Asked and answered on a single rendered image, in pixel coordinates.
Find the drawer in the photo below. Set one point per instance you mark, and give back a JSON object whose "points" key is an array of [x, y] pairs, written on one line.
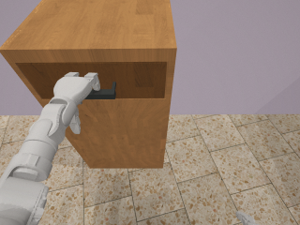
{"points": [[133, 79]]}

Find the right robot hand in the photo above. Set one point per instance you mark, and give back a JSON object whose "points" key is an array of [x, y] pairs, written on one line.
{"points": [[245, 219]]}

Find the robot left upper arm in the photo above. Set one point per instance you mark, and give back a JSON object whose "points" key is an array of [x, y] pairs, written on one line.
{"points": [[22, 201]]}

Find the left robot hand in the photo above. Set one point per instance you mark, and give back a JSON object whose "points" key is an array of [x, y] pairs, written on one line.
{"points": [[76, 88]]}

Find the left robot forearm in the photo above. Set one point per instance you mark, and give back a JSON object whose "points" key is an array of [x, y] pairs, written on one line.
{"points": [[34, 160]]}

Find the handle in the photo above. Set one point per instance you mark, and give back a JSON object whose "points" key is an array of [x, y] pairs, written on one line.
{"points": [[103, 93]]}

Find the cabinet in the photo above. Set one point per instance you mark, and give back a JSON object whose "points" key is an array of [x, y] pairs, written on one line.
{"points": [[121, 133]]}

